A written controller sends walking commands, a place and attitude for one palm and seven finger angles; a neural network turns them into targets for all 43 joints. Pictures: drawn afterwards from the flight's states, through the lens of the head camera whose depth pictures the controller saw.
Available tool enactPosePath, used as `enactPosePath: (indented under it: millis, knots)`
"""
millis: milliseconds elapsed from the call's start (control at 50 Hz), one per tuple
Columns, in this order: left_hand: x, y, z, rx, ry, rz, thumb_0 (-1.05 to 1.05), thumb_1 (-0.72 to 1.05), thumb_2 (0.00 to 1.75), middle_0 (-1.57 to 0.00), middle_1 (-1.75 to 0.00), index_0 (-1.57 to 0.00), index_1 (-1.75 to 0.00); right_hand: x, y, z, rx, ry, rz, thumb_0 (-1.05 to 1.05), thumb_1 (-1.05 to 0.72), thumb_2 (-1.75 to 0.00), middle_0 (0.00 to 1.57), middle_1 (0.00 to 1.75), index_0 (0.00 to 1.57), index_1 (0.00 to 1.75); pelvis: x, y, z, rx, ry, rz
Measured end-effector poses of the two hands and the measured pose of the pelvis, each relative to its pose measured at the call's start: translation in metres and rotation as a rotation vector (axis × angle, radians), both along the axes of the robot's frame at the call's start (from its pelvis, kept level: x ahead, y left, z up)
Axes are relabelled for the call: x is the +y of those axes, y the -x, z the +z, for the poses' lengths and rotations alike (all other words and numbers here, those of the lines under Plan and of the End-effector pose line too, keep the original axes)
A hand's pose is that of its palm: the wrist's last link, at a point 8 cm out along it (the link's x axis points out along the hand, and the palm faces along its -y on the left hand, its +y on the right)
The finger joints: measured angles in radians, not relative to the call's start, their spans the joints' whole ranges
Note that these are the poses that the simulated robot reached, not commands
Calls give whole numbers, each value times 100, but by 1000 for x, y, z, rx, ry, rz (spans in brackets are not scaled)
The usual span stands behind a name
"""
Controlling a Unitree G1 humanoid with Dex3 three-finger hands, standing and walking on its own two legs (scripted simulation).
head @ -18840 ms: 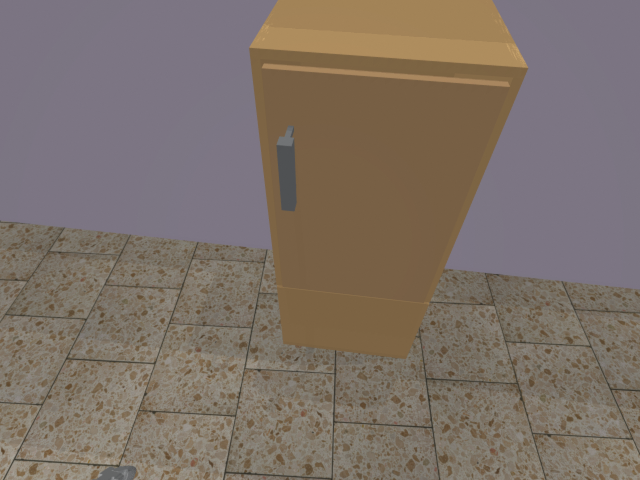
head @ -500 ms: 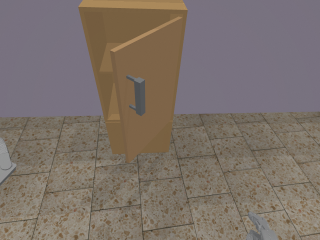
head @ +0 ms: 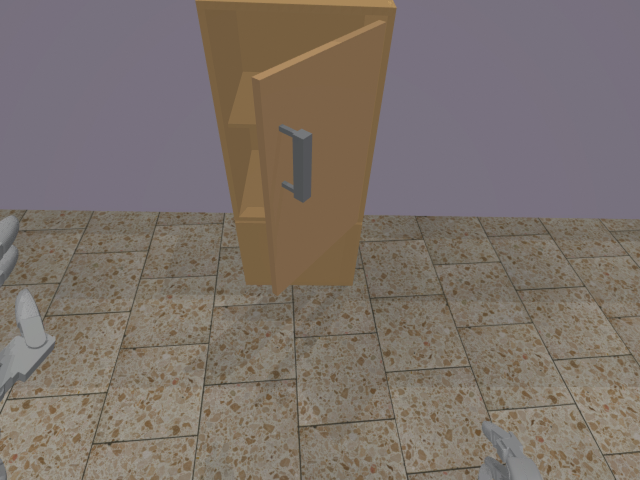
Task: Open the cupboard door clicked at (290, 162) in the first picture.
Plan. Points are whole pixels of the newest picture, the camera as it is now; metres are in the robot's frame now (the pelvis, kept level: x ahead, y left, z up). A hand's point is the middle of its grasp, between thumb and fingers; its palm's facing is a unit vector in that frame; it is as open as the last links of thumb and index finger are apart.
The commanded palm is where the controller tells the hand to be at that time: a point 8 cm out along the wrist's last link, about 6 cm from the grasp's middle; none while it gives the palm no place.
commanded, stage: stop stepping back and stand still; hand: left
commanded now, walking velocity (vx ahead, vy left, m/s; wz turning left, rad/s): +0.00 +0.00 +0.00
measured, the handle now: (293, 163) +0.65 +0.10 +0.03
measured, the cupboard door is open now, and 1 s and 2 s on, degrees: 51 51 51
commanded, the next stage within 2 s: let the arm hang, fingers relaxed in 0.82 s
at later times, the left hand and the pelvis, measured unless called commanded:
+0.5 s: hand (24, 345) +0.19 +0.28 +0.16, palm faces +0.44 -0.77 -0.46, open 7.4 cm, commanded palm +0.13 +0.32 +0.18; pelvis +0.00 +0.02 +0.00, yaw +1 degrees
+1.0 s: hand (72, 368) +0.21 +0.29 +0.07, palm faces +0.27 -0.82 -0.50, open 7.4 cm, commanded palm none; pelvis +0.00 +0.02 +0.00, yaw +2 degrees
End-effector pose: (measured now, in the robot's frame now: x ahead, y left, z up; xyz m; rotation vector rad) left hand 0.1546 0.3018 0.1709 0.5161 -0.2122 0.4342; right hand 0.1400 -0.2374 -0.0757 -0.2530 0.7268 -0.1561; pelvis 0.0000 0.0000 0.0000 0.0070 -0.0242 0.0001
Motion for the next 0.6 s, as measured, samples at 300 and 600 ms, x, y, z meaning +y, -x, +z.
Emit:
enactPosePath:
  millis: [300,600]
  knots:
    - [16,14,-4,34,3,14,1,89,90,-21,-30,-21,-31,25,7,-2,-9,-41,28,1,-90,-89,21,30,20,30,15,12,1,5,17,-2]
    - [16,1,7,22,-39,-16,1,89,90,-21,-30,-21,-31,26,0,-6,18,-41,11,1,-90,-89,21,30,20,30,19,-1,2,12,11,9]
